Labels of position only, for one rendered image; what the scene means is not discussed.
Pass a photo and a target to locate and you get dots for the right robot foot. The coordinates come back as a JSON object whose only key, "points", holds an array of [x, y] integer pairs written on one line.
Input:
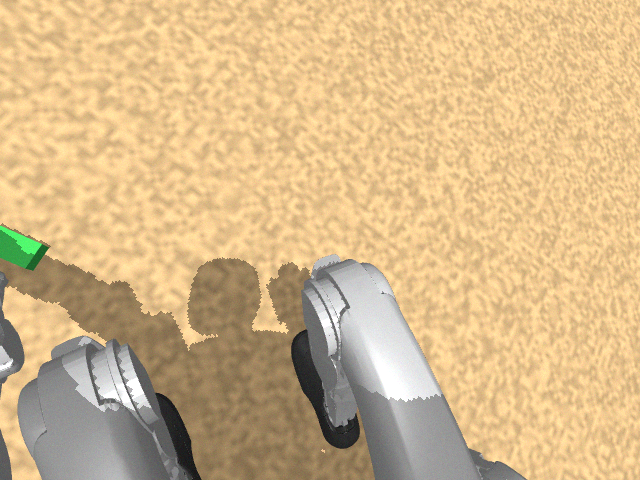
{"points": [[311, 384]]}

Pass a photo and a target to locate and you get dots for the right robot hand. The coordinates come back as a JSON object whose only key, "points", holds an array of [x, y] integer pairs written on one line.
{"points": [[489, 470]]}

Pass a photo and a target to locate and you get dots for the left robot foot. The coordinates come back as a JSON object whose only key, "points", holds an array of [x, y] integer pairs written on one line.
{"points": [[179, 436]]}

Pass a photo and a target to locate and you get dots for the small box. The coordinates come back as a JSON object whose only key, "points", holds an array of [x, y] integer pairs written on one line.
{"points": [[20, 250]]}

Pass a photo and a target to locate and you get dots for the left robot arm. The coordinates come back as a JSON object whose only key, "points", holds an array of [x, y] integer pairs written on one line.
{"points": [[11, 361]]}

